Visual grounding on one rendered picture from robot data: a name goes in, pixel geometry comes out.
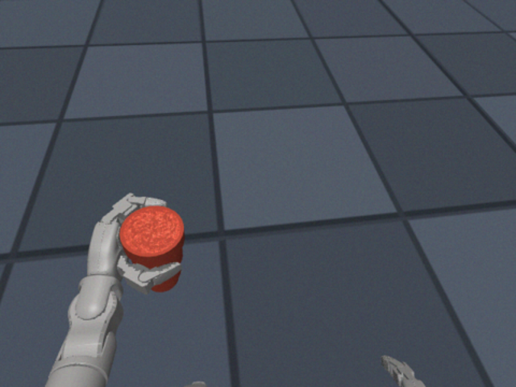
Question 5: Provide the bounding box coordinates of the right robot hand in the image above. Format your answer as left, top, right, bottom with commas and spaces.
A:
381, 356, 426, 387

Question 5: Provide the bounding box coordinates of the left robot hand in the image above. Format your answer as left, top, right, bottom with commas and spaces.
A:
87, 193, 182, 295

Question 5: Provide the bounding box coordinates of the cup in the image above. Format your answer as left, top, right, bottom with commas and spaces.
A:
119, 206, 185, 293

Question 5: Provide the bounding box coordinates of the left robot arm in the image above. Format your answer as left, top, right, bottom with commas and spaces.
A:
45, 274, 123, 387

